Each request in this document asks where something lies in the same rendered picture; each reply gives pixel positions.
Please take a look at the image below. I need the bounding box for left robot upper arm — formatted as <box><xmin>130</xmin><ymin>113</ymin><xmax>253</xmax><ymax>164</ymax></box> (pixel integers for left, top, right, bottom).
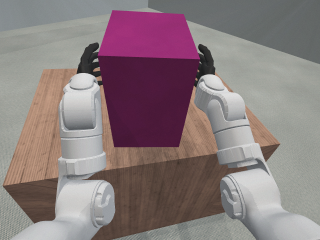
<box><xmin>10</xmin><ymin>180</ymin><xmax>116</xmax><ymax>240</ymax></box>

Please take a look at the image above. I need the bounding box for robot left hand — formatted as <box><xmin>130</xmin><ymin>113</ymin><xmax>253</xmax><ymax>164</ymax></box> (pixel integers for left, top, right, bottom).
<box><xmin>76</xmin><ymin>42</ymin><xmax>103</xmax><ymax>86</ymax></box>

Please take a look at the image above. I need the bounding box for right robot upper arm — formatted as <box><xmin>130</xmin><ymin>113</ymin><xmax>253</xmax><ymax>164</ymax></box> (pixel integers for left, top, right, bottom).
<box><xmin>220</xmin><ymin>168</ymin><xmax>320</xmax><ymax>240</ymax></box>

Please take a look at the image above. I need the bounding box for robot left forearm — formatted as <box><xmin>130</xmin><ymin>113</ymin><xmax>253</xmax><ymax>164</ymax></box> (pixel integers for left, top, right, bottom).
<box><xmin>55</xmin><ymin>73</ymin><xmax>107</xmax><ymax>215</ymax></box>

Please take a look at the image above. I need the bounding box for carton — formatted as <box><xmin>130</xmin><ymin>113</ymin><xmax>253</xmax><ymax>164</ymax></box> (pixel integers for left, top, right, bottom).
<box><xmin>97</xmin><ymin>10</ymin><xmax>200</xmax><ymax>148</ymax></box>

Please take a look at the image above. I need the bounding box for robot right hand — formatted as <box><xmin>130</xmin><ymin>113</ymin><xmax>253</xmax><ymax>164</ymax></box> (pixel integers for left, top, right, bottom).
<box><xmin>194</xmin><ymin>44</ymin><xmax>216</xmax><ymax>87</ymax></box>

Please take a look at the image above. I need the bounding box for pedestal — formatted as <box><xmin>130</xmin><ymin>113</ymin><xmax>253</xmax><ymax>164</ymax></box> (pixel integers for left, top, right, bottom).
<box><xmin>2</xmin><ymin>68</ymin><xmax>280</xmax><ymax>240</ymax></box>

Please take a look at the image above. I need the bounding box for robot right forearm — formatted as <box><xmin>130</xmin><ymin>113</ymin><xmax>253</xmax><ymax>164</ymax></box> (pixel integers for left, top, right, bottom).
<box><xmin>194</xmin><ymin>74</ymin><xmax>282</xmax><ymax>203</ymax></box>

